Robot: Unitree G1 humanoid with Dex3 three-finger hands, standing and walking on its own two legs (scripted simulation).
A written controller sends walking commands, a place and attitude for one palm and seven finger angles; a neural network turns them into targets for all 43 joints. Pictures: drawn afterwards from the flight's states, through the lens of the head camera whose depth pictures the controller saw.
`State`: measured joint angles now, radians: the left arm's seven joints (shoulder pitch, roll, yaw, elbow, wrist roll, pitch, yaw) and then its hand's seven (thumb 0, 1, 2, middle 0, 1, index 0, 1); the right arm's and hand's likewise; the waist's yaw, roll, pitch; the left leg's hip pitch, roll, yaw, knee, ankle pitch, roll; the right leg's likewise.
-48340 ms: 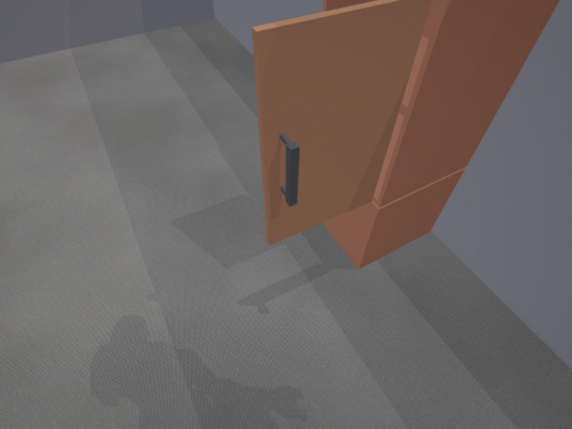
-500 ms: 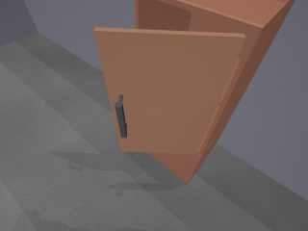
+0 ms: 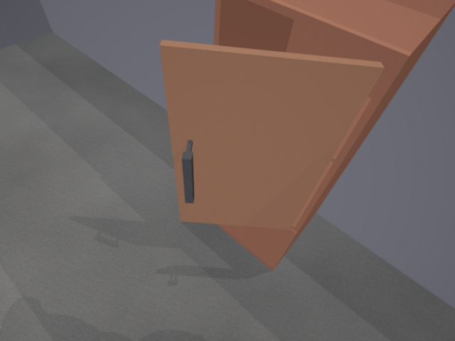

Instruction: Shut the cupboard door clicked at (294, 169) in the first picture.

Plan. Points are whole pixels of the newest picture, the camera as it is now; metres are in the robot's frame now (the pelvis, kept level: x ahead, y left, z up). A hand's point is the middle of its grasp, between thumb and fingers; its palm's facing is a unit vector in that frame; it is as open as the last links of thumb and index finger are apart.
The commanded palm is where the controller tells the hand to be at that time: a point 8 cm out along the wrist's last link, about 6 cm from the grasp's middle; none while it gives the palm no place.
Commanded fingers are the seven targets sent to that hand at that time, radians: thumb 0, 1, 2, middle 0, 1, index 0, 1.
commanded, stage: come to a stop and stand still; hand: left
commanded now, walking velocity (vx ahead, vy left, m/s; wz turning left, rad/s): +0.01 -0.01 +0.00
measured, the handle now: (189, 173) +0.47 +0.12 -0.05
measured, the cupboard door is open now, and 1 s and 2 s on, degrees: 38 38 38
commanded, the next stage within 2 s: look again from close up in 1.10 s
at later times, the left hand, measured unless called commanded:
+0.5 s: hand out of the picture +0.00 +0.14 -0.17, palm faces -0.04 -0.97 -0.25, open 7.3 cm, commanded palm none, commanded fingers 0.00 0.90 0.90 -0.20 -0.30 -0.20 -0.30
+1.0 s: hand out of the picture +0.01 +0.14 -0.17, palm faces -0.04 -0.97 -0.23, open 7.3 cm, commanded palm none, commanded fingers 0.00 0.90 0.90 -0.20 -0.30 -0.20 -0.30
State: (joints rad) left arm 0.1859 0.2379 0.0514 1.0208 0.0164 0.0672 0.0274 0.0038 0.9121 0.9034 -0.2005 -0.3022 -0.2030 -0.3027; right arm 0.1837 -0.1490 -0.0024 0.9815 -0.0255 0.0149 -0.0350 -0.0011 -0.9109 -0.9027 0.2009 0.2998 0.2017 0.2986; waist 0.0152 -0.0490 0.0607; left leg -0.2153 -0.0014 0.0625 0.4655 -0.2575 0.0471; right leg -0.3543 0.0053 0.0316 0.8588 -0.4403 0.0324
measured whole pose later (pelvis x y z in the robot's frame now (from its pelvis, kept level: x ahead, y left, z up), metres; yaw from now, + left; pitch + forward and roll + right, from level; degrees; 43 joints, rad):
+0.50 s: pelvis -0.03 -0.04 +0.00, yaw -2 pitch -1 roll +1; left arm 0.29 0.16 -0.03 1.06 0.02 -0.01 0.03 0.01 0.92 0.90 -0.20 -0.30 -0.21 -0.30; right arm 0.29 -0.18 0.00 1.06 -0.02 0.01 -0.01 0.00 -0.92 -0.90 0.20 0.30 0.20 0.30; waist -0.02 0.04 0.01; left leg -0.23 0.03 0.08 0.48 -0.23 -0.01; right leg -0.19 0.01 0.00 0.52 -0.33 -0.03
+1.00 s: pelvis -0.01 -0.05 +0.00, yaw -2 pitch -1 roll +1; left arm 0.26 0.19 -0.01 1.11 0.02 -0.02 0.03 0.00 0.91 0.90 -0.20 -0.30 -0.21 -0.30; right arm 0.22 -0.19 0.01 1.12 -0.01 -0.02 -0.02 0.00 -0.91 -0.90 0.20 0.30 0.20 0.30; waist 0.00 -0.01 0.02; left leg -0.18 0.05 0.09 0.44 -0.24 -0.03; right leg -0.13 0.04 0.01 0.46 -0.32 -0.05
